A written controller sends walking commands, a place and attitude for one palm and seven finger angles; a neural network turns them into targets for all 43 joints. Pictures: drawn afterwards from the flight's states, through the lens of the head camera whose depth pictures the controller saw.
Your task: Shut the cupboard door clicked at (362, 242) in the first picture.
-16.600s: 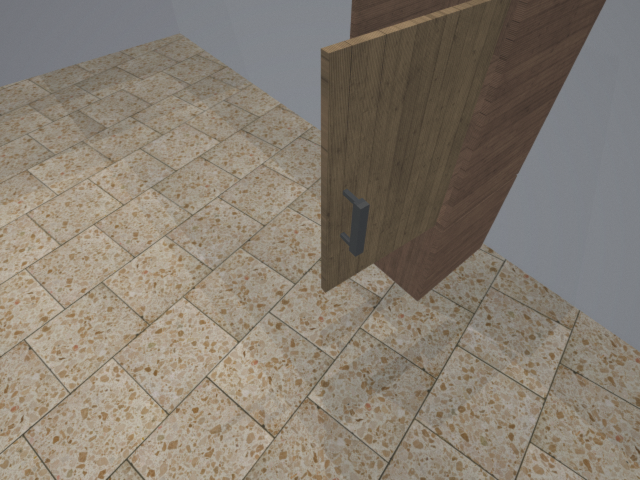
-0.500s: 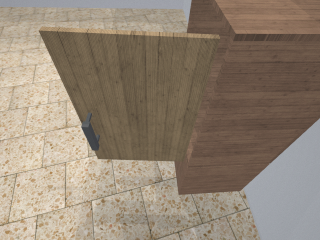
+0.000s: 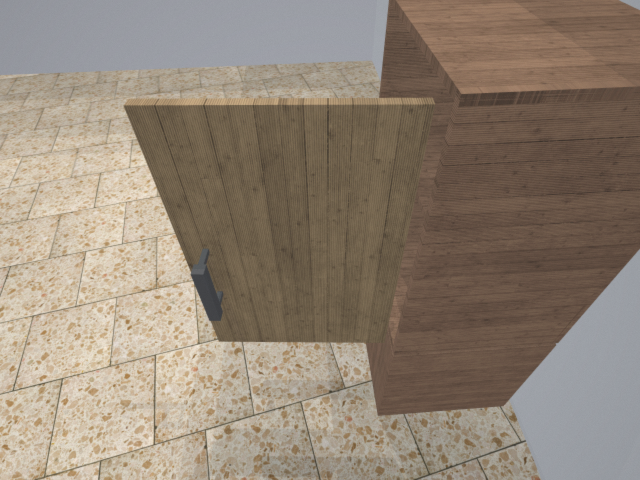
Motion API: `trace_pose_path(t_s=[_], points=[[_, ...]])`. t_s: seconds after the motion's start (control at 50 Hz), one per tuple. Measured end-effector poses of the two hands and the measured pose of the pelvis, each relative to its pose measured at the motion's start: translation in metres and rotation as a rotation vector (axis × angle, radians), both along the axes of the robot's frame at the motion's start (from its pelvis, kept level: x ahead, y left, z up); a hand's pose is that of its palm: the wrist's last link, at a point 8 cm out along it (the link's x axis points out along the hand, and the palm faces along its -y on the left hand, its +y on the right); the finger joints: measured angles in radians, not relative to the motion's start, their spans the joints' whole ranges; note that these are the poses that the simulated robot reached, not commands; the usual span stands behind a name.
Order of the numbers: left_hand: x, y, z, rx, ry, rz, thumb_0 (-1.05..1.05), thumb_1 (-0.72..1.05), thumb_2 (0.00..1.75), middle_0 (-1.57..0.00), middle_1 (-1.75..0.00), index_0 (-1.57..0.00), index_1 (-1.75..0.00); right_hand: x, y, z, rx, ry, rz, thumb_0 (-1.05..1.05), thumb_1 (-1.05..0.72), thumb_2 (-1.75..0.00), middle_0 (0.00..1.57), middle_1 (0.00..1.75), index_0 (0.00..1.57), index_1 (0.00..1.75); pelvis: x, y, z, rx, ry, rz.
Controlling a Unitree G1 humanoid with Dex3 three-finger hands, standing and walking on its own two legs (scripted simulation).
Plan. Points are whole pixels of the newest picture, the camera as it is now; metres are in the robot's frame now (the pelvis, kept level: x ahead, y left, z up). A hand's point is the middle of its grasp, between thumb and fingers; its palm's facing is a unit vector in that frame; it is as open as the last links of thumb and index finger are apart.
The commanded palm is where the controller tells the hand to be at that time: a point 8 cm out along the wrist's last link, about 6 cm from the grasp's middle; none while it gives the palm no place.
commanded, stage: look again from close up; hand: left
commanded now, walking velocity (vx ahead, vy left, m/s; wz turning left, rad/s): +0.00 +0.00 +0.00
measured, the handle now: (210, 285) +0.45 +0.24 -0.09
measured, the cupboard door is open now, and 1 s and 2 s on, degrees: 85 85 85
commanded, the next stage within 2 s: shuffle to correct the standing spot in 0.54 s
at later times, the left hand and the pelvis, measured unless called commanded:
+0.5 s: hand out of the picture +0.02 +0.14 -0.17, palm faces +0.00 -0.98 -0.21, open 7.3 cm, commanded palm none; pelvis +0.01 -0.03 +0.00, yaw +0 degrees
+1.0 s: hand out of the picture +0.01 +0.16 -0.18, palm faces +0.08 -0.97 -0.21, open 7.3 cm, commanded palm none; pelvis +0.00 -0.02 +0.00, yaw +1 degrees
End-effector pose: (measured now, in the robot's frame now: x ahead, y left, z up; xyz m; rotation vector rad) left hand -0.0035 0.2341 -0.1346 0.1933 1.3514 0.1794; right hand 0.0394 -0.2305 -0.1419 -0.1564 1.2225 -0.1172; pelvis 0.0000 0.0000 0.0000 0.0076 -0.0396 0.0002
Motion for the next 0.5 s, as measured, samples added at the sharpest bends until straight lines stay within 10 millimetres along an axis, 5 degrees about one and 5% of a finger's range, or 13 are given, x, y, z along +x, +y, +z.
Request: trace_pose_path(t_s=[0.26, 0.5], points=[[0.008, -0.032, -0.004, -0.039, 0.028, -0.012, 0.01, 0.92, 0.9, -0.2, -0.3, -0.2, -0.3, -0.048, -0.007, -0.004, 0.017, 0.171, -0.044, 0.01, -0.9, -0.9, 0.19, 0.3, 0.2, 0.29, 0.007, -0.017, 0.003, 0.001, 0.002, 0.003], [0.019, -0.043, -0.002, -0.027, 0.006, -0.011, 0.01, 0.93, 0.9, -0.2, -0.3, -0.2, -0.3, -0.054, -0.011, -0.005, 0.039, 0.205, -0.054, 0.0, -0.9, -0.9, 0.19, 0.3, 0.2, 0.29, 0.01, -0.032, 0.004, 0.0, 0.001, 0.007]])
